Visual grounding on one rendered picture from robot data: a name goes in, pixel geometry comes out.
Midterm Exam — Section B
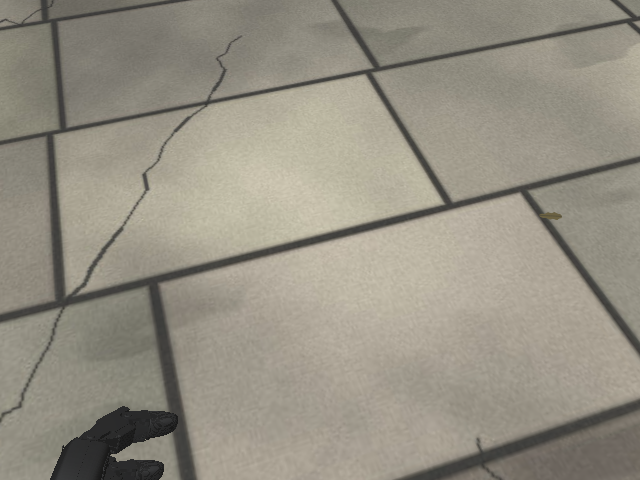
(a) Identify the robot left hand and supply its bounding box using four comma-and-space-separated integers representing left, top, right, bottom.
50, 406, 178, 480

